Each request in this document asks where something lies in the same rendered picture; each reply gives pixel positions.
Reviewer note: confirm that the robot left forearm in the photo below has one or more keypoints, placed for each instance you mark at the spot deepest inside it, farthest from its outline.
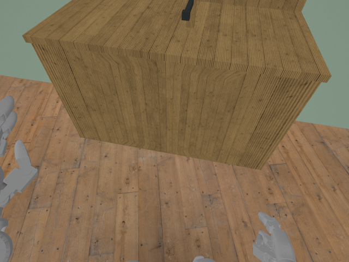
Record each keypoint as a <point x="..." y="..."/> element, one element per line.
<point x="6" y="244"/>

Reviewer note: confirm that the right robot hand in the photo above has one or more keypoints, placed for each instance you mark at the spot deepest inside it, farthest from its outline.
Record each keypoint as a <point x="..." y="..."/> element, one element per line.
<point x="277" y="246"/>

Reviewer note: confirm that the tap lever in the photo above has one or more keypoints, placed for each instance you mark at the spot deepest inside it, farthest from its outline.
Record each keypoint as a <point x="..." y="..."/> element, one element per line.
<point x="186" y="12"/>

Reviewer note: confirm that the counter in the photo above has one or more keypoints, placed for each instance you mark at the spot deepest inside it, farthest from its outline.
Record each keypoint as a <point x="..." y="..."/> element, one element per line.
<point x="225" y="86"/>

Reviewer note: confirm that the left robot hand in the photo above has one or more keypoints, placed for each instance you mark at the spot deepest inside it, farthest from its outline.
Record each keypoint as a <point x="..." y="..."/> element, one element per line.
<point x="21" y="177"/>

